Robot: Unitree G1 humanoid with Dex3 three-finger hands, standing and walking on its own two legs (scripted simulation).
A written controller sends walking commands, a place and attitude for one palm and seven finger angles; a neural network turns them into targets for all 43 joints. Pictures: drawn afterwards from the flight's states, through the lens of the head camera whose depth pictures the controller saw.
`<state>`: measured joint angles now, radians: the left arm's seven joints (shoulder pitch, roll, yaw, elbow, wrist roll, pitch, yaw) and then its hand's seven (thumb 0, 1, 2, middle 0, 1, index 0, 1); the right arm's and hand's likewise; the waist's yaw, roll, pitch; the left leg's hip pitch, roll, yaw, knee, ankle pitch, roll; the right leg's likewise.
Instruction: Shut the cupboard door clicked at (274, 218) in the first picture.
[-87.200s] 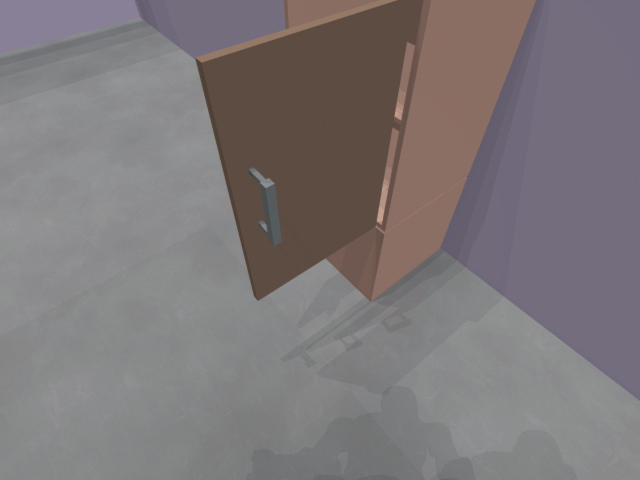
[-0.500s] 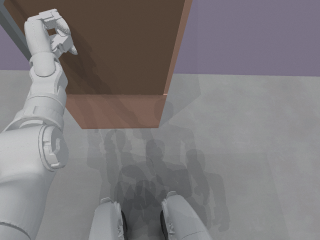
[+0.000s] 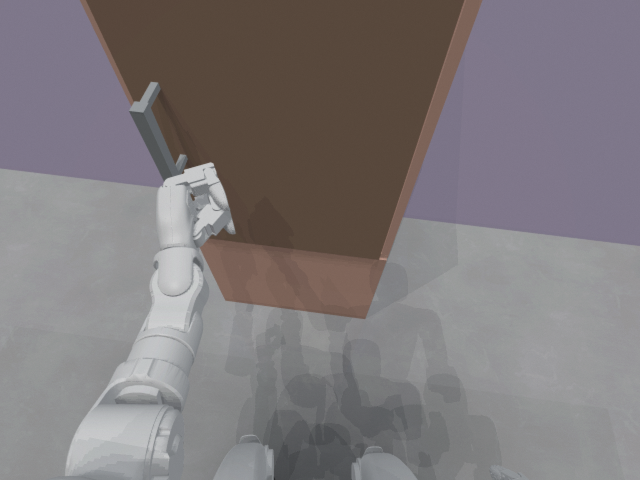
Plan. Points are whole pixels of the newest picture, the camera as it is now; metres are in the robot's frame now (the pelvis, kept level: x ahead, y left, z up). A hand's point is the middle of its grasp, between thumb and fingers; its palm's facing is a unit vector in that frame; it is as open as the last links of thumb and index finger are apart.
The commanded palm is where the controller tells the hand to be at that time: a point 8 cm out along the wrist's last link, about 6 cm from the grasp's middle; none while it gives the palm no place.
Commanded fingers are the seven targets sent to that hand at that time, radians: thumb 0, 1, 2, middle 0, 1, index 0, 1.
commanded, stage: draw the hand back to the body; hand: left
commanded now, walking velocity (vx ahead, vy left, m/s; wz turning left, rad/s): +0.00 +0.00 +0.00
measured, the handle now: (164, 140) +0.56 +0.21 +0.05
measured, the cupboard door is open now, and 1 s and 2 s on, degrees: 0 0 0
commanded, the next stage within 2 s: step back with the hand held close in 1.70 s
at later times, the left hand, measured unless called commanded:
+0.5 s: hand (154, 234) +0.36 +0.17 +0.12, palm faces +0.15 -0.99 -0.02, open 3.1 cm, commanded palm +0.32 +0.21 +0.12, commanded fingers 0.00 0.90 0.90 -1.30 -1.50 -1.30 -1.50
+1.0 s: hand out of the picture +0.25 +0.24 +0.18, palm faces +0.30 -0.91 -0.29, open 3.8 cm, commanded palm +0.21 +0.28 +0.20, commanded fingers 0.00 0.90 0.90 -0.61 -0.75 -0.61 -0.75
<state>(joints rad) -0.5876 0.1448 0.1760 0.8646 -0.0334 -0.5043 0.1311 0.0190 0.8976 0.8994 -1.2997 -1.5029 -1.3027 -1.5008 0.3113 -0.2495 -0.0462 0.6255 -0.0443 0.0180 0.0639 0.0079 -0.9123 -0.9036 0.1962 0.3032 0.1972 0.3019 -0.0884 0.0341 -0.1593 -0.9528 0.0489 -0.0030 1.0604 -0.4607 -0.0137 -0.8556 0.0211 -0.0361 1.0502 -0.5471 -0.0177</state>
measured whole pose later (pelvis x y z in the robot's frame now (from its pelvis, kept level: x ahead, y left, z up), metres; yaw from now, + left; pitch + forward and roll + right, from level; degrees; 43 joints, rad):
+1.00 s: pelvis +0.00 +0.02 +0.07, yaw +1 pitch -2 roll +0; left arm 0.19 0.29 0.14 -0.07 -0.06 -0.06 0.09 0.02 0.89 0.90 -0.88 -1.04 -0.88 -1.03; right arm 0.16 -0.21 0.06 0.55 0.04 -0.03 -0.09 0.01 -0.91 -0.90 0.20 0.30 0.20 0.30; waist 0.05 0.06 -0.03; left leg -0.24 0.00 0.03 0.51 -0.24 0.02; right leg -0.15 -0.02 -0.02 0.49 -0.31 0.01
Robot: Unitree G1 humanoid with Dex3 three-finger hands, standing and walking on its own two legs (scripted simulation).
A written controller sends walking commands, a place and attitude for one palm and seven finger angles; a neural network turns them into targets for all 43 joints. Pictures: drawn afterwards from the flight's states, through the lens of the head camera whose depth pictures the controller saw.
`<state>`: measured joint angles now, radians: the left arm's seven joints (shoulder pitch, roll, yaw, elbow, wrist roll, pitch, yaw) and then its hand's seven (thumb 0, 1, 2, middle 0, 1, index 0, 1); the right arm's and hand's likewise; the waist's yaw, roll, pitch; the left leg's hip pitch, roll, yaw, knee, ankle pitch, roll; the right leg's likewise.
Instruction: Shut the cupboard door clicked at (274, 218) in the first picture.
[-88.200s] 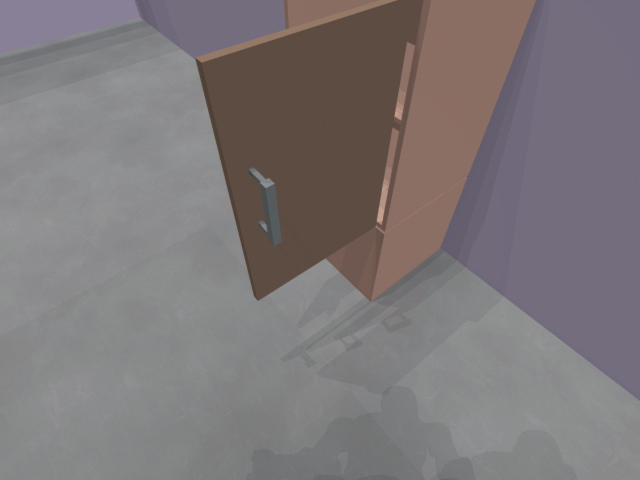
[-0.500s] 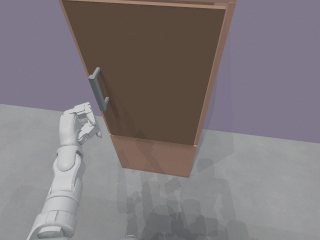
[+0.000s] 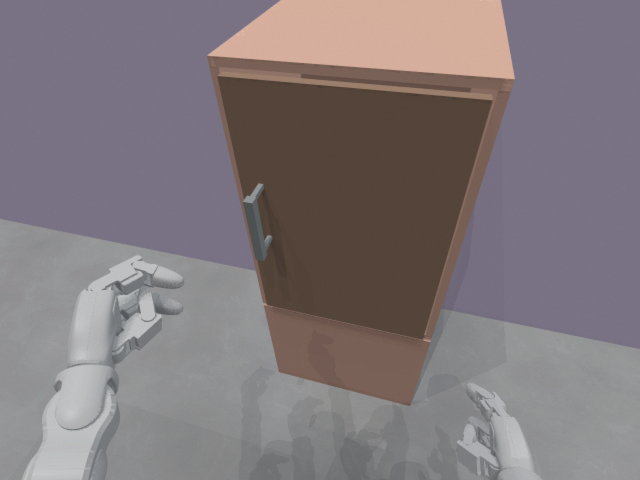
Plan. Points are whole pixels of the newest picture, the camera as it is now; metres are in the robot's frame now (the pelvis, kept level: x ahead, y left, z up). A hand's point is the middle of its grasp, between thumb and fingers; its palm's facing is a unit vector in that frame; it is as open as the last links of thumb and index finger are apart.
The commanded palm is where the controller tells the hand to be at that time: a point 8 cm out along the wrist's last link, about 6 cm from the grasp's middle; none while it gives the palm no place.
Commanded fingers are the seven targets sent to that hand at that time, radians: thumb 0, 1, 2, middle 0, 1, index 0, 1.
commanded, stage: draw the hand back to the body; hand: left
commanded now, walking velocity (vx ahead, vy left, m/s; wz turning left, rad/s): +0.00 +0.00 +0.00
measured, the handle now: (259, 223) +0.57 +0.18 -0.02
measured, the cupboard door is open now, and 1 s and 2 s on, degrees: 0 0 0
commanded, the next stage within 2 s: step back with the hand held close in 0.70 s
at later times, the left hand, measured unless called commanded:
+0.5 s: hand (69, 344) +0.19 +0.26 +0.16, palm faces +0.49 -0.76 -0.42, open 7.1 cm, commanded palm +0.15 +0.29 +0.18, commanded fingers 0.00 0.90 0.90 -0.20 -0.30 -0.20 -0.30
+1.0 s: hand (81, 342) +0.20 +0.25 +0.16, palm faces +0.43 -0.78 -0.46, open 7.4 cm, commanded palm +0.14 +0.29 +0.18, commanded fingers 0.00 0.90 0.90 -0.20 -0.30 -0.20 -0.30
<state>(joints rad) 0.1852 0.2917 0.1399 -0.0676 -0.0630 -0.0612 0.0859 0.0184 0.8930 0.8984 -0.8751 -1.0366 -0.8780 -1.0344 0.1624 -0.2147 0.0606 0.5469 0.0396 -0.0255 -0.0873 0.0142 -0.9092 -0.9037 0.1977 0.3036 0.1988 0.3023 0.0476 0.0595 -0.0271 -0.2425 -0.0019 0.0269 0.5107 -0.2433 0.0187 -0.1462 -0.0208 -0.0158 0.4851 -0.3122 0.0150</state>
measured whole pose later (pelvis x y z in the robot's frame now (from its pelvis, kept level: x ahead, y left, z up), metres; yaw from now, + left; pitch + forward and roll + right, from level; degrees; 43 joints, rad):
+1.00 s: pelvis +0.00 -0.01 +0.00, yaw +1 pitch +0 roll -1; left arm 0.49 0.36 0.36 -0.36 -0.06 -0.13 0.10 0.02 0.89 0.90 -0.21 -0.30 -0.21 -0.30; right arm 0.18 -0.25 0.00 0.61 0.02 -0.03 -0.08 0.02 -0.91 -0.90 0.20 0.30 0.20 0.30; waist 0.03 0.09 -0.02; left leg -0.26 0.03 0.00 0.51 -0.24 -0.01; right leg -0.14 0.01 -0.04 0.44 -0.29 0.00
